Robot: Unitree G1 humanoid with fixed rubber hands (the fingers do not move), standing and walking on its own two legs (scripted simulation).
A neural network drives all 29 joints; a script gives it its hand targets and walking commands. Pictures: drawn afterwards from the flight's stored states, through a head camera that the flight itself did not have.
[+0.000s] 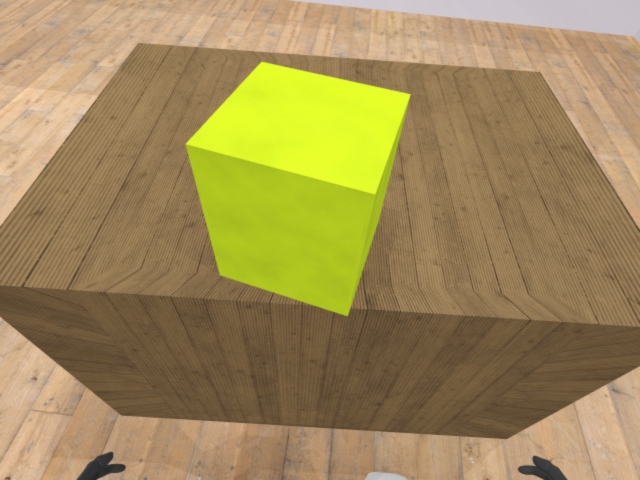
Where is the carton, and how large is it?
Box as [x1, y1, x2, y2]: [186, 62, 410, 315]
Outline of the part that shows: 261,62 186,143 188,155 219,273 221,275 347,315 377,224 410,94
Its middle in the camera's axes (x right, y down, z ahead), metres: -0.02 -0.07 +0.56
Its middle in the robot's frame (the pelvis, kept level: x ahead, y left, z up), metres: +0.48 +0.03 +0.08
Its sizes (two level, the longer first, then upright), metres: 0.210 0.200 0.250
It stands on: a pedestal, 0.70 m high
